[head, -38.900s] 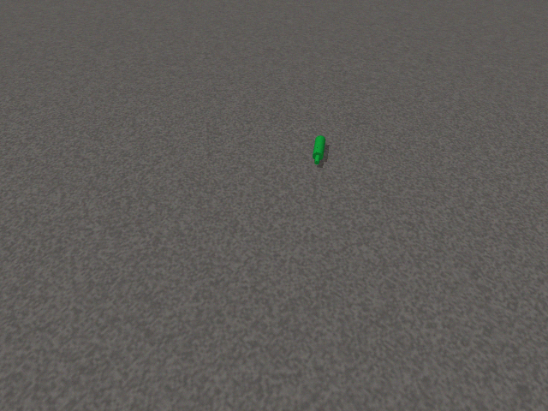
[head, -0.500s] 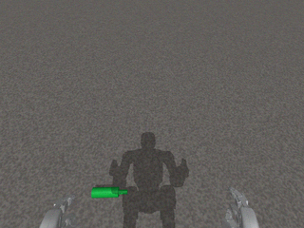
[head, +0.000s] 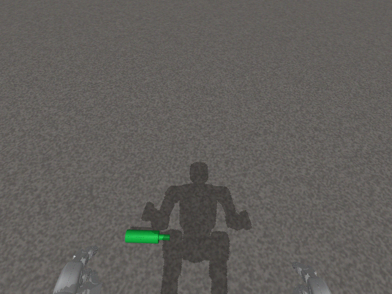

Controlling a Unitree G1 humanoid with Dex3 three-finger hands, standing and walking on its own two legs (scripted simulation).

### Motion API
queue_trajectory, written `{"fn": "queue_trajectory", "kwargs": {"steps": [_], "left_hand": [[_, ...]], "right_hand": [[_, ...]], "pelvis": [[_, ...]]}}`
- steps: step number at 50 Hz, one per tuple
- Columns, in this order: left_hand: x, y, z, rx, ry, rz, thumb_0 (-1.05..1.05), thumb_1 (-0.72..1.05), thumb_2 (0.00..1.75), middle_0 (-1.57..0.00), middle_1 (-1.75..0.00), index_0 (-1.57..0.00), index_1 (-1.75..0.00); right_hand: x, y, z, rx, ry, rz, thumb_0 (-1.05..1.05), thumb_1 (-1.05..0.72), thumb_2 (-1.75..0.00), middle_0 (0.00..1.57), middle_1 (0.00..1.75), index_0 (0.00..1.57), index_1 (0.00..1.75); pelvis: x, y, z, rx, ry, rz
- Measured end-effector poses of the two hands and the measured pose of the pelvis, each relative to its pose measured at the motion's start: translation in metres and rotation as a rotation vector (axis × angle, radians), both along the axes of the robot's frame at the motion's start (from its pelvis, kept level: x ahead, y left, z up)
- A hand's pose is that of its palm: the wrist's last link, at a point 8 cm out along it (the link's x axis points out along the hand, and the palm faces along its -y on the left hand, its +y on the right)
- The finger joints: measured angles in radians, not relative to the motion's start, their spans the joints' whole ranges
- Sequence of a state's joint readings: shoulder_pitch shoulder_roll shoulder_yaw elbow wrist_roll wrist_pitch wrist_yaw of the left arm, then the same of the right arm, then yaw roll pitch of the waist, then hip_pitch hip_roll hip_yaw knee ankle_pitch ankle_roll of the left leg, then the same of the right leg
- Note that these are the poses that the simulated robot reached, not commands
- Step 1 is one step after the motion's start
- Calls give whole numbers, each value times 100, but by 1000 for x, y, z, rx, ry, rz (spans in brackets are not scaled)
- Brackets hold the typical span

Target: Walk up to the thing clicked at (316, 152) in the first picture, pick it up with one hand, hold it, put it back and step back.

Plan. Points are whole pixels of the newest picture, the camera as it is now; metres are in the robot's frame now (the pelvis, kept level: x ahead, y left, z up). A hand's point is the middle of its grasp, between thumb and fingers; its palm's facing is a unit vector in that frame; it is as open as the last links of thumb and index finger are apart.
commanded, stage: stand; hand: left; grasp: from above
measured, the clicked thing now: (148, 236) +0.47 +0.22 -0.71
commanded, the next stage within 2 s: none
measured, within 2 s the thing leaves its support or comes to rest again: neither
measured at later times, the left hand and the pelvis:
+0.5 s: hand out of the picture +0.04 +0.25 -0.13, palm faces +0.04 -0.95 -0.32, open 7.4 cm; pelvis +0.00 +0.02 +0.04, yaw +0 degrees
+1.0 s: hand out of the picture +0.04 +0.25 -0.12, palm faces +0.01 -0.95 -0.32, open 7.4 cm; pelvis +0.00 +0.02 +0.04, yaw +1 degrees
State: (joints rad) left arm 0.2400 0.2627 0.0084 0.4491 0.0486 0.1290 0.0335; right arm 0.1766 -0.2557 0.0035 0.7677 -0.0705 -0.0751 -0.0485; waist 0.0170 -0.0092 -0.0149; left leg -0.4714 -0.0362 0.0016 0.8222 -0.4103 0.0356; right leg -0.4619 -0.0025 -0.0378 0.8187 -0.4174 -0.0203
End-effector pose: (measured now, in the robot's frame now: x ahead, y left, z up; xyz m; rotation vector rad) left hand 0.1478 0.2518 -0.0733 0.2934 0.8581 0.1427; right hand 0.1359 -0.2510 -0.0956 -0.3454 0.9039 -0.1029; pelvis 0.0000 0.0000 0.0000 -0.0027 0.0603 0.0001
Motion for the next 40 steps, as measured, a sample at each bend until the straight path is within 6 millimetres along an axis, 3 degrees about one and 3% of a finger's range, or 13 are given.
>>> {"fn": "queue_trajectory", "kwargs": {"steps": [8, 20, 28, 40], "left_hand": [[-43, 25, -12, 9, 157, 83, 1, 91, 90, -20, -30, -20, -31], [-102, 39, -17, -12, 352, 150, 1, 91, 90, -20, -30, -20, -31], [-119, 47, -14, -1, 399, 170, 1, 91, 90, -20, -30, -20, -31], [-126, 50, -12, 12, 419, 164, 0, 91, 90, -20, -30, -20, -31]], "right_hand": [[-35, -13, 9, 4, 137, -87, 1, -91, -90, 20, 30, 20, 30], [-75, -1, 10, 19, 275, -156, 0, -91, -90, 20, 30, 20, 30], [-86, 3, 9, 29, 302, -169, 0, -91, -90, 20, 30, 20, 30], [-89, -5, 9, 24, 321, -171, 0, -91, -90, 20, 30, 20, 30]], "pelvis": [[2, 6, 21, 2, -67, 2], [0, 19, 39, 3, -124, 1], [-5, 23, 42, 7, -135, 1], [-8, 21, 43, 3, -129, 8]]}}
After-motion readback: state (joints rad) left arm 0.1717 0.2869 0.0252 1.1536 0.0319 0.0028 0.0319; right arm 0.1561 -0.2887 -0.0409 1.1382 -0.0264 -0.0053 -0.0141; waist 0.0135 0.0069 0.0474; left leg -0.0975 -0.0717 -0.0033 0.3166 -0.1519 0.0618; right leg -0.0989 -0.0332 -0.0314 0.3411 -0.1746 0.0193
